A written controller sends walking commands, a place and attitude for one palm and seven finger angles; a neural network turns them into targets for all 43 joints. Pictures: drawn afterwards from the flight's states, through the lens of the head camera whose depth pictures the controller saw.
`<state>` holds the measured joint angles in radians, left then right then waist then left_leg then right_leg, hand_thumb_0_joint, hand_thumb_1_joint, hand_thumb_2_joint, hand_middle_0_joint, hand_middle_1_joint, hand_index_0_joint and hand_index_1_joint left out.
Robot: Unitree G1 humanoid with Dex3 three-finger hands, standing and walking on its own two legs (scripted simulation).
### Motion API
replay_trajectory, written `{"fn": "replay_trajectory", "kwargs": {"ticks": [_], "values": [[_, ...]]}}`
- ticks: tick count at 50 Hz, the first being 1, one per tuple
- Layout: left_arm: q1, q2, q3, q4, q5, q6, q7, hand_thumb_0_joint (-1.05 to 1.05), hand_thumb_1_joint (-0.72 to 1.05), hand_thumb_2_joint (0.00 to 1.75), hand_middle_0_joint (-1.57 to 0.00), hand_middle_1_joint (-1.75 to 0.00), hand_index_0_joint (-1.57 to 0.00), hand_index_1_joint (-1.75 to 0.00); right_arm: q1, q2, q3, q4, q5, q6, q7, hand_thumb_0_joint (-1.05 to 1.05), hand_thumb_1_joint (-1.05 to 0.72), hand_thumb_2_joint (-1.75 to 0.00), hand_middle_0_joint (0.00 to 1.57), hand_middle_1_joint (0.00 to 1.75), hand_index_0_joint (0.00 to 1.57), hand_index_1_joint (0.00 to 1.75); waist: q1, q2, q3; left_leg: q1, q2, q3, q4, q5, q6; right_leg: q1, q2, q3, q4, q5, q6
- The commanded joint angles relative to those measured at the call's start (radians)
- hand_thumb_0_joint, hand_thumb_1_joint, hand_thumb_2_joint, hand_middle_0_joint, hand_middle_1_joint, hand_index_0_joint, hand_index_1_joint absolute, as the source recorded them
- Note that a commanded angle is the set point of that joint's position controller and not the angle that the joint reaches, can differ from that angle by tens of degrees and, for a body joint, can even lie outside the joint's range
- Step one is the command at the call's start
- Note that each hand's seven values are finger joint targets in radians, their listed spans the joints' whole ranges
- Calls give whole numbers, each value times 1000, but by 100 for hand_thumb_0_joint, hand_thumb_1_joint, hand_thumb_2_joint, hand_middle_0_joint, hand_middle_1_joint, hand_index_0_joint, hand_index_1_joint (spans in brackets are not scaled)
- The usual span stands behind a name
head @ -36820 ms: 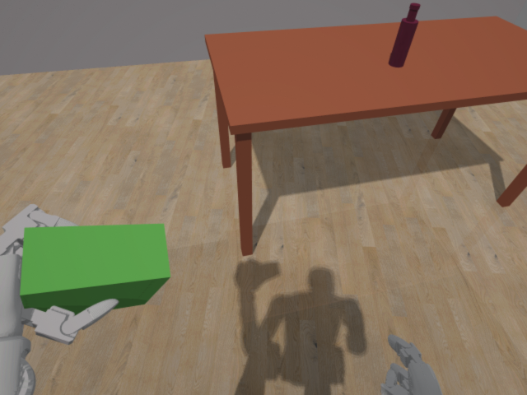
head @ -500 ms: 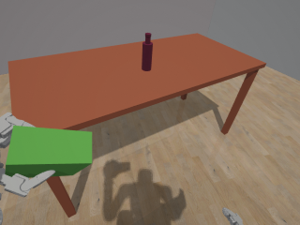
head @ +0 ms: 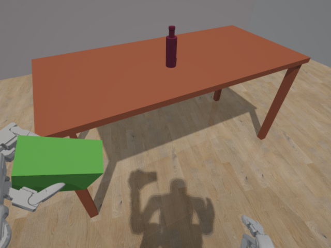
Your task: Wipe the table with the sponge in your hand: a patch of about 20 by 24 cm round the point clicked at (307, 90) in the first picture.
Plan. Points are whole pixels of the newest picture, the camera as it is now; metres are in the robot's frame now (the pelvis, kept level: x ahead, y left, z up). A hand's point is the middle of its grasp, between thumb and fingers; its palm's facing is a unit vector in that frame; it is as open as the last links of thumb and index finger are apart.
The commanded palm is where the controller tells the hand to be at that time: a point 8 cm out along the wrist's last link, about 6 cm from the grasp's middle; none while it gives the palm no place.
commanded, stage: stop stepping back and stand still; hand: left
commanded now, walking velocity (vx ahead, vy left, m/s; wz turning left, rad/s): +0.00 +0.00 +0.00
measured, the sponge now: (70, 167) +0.24 +0.20 +0.15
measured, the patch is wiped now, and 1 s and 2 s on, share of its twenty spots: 1.00 1.00 1.00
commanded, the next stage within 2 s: stand and wait in 0.18 s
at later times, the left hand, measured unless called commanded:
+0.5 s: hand (42, 164) +0.22 +0.24 +0.18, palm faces +0.40 -0.84 -0.37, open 10.4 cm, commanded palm +0.17 +0.28 +0.20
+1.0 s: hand (36, 158) +0.24 +0.26 +0.17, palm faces +0.40 -0.85 -0.36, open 10.4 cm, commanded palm +0.19 +0.30 +0.20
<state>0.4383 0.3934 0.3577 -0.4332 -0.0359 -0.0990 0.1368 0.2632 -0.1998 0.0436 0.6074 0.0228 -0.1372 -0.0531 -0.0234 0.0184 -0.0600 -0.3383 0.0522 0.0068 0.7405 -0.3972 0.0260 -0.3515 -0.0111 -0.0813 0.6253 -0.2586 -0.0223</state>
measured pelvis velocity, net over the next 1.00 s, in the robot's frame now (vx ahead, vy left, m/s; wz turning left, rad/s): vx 0.02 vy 0.02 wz -0.01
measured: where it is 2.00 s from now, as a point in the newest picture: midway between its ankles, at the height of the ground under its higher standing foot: outside the picture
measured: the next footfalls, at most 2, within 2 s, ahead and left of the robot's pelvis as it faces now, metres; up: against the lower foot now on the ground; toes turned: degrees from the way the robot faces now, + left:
none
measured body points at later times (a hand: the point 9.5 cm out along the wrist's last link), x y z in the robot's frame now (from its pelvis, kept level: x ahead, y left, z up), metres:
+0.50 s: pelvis +0.02 +0.00 +0.02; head +0.01 +0.00 +0.47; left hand +0.20 +0.28 +0.20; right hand +0.19 -0.23 -0.06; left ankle +0.02 +0.13 -0.72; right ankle +0.06 -0.10 -0.72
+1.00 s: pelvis +0.02 +0.02 +0.02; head +0.03 +0.03 +0.47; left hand +0.21 +0.31 +0.19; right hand +0.21 -0.21 -0.05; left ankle +0.02 +0.13 -0.72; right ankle +0.06 -0.10 -0.72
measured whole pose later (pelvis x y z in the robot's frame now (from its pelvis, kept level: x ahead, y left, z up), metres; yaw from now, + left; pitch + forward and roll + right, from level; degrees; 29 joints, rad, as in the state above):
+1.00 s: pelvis +0.02 +0.02 +0.02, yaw -1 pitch +0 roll -1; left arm 0.47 0.34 0.30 -0.47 -0.04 -0.09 0.17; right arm 0.17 -0.21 0.03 0.59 0.01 -0.07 -0.07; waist 0.01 0.00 0.00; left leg -0.22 0.01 0.01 0.49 -0.27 0.01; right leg -0.26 0.00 -0.03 0.44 -0.18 0.00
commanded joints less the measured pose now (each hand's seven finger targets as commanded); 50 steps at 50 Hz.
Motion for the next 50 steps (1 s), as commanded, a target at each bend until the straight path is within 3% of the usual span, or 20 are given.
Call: {"fn": "replay_trajectory", "kwargs": {"ticks": [1,2,4,5,6,7,8,9,10,12,14,15,16,17,21,23,27,30,36,50], "values": [[-146,153,73,-281,-21,-79,2,0,10,130,-120,-160,-120,-160,-150,-117,-73,-117,1,-26,-8,0,-90,-90,20,30,20,30,6,-184,-20,-207,-11,-63,401,-50,5,49,-349,563,-467,-342,-178],[-150,166,79,-311,-23,-76,4,0,10,130,-120,-160,-120,-160,-144,-123,-76,-115,1,-18,-5,0,-90,-90,20,30,20,30,-4,-157,3,-135,23,-86,335,-40,8,-51,-347,517,-434,-354,-177],[-149,176,94,-350,-23,-70,14,0,10,130,-120,-160,-120,-160,-172,-99,-61,-122,-6,-3,-18,0,-90,-90,20,30,20,30,-15,-128,0,68,46,-51,67,-2,21,-166,-280,316,-349,-320,-124],[-139,167,85,-367,-20,-70,26,0,10,130,-120,-160,-120,-160,-180,-101,-57,-123,-10,-4,-29,0,-90,-90,20,30,20,30,-15,-71,-11,155,28,-20,-81,5,27,-192,-248,267,-295,-361,-103],[-101,159,86,-355,-20,-71,39,0,10,130,-120,-160,-120,-160,-174,-106,-54,-123,-17,-8,-42,0,-90,-90,20,30,20,30,-14,35,-16,183,-4,7,-218,-5,29,-159,-180,209,-210,-364,-78],[-86,143,77,-363,-24,-75,49,0,10,130,-120,-160,-120,-160,-184,-136,-62,-140,-23,-14,-49,0,-90,-90,20,30,20,30,-2,202,-2,132,61,-135,-359,-125,62,-133,-90,160,-87,-337,-43],[-85,138,82,-370,-20,-77,59,0,10,130,-120,-160,-120,-160,-181,-147,-65,-149,-19,-22,-49,0,-90,-90,20,30,20,30,14,303,-2,91,159,-271,-445,-149,100,-94,-4,62,34,-205,2],[-62,151,98,-339,-23,-71,65,0,10,130,-120,-160,-120,-160,-177,-146,-71,-165,-5,-23,-51,0,-90,-90,20,30,20,30,20,264,-35,34,199,-331,-487,-164,108,-15,25,31,107,-172,33],[-70,140,85,-325,-13,-66,60,0,10,130,-120,-160,-120,-160,-178,-115,-60,-153,-2,-27,-47,0,-90,-90,20,30,20,30,15,204,-6,-5,170,-292,-468,-120,97,21,4,57,56,-147,36],[-44,123,81,-248,-11,-60,52,0,10,130,-120,-160,-120,-160,-188,-126,-62,-143,-4,-35,-38,0,-90,-90,20,30,20,30,27,83,38,-78,92,-157,-336,-35,54,132,-10,77,-157,-21,30],[-43,109,60,-215,-11,-66,37,0,10,130,-120,-160,-120,-160,-182,-128,-72,-149,-8,-37,-26,0,-90,-90,20,30,20,30,10,-122,39,-70,-18,-58,-134,-4,7,79,-137,277,-311,-132,-28],[-52,122,61,-221,-15,-70,36,0,10,130,-120,-160,-120,-160,-169,-118,-71,-133,-7,-32,-21,0,-90,-90,20,30,20,30,3,-159,19,-14,-21,-38,-62,22,-3,26,-205,354,-377,-234,-57],[-56,125,63,-229,-18,-69,38,0,10,130,-120,-160,-120,-160,-162,-114,-69,-124,-8,-29,-19,0,-90,-90,20,30,20,30,3,-163,5,22,-18,-31,-50,63,-3,16,-233,368,-393,-219,-80],[-72,131,64,-259,-19,-72,40,0,10,130,-120,-160,-120,-160,-165,-112,-66,-125,-11,-27,-18,0,-90,-90,20,30,20,30,2,-137,-20,50,-10,-36,-103,96,0,41,-229,330,-365,-159,-81],[-33,131,69,-308,-15,-81,47,0,10,130,-120,-160,-120,-160,-190,-129,-65,-149,-18,-27,-28,0,-90,-90,20,30,20,30,15,88,-30,100,41,-109,-320,184,23,82,-83,169,-206,23,-9],[-21,127,72,-290,-13,-79,50,0,10,130,-120,-160,-120,-160,-192,-126,-64,-154,-13,-25,-28,0,-90,-90,20,30,20,30,25,41,-45,71,55,-123,-334,223,24,143,-52,129,-185,103,13],[-21,122,75,-259,-20,-78,47,0,10,130,-120,-160,-120,-160,-187,-130,-70,-162,-10,-22,-29,0,-90,-90,20,30,20,30,26,-4,-71,93,41,-94,-306,306,10,186,-64,142,-201,200,13],[-30,108,56,-268,-21,-77,43,0,10,130,-120,-160,-120,-160,-193,-131,-69,-167,-9,-18,-26,0,-90,-90,20,30,20,30,25,45,-64,106,40,-89,-317,311,4,179,-64,140,-201,205,11],[-29,110,55,-264,-20,-71,43,0,10,130,-120,-160,-120,-160,-196,-128,-67,-173,-12,-5,-27,0,-90,-90,20,30,20,30,27,18,-63,106,37,-80,-327,294,2,187,-60,140,-221,210,12],[-38,107,51,-269,-18,-70,47,0,10,130,-120,-160,-120,-160,-204,-129,-64,-178,-15,9,-29,0,-90,-90,20,30,20,30,29,41,-61,88,36,-82,-363,249,-4,198,-48,126,-230,178,15]]}}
